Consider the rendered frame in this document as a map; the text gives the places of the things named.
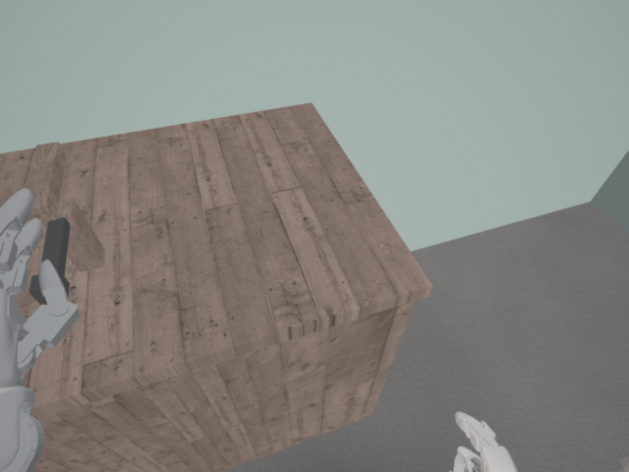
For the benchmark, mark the robot right hand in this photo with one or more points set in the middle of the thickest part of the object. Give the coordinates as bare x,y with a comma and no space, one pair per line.
494,458

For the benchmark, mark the left robot forearm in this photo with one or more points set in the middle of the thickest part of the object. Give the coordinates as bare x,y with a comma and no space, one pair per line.
21,435

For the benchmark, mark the counter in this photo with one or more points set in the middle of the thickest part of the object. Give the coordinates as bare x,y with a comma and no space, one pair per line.
240,291

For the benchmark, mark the robot left hand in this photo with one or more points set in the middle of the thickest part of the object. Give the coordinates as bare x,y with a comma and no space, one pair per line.
48,324

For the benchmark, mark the tap lever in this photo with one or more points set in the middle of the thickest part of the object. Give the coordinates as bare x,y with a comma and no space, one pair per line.
55,250

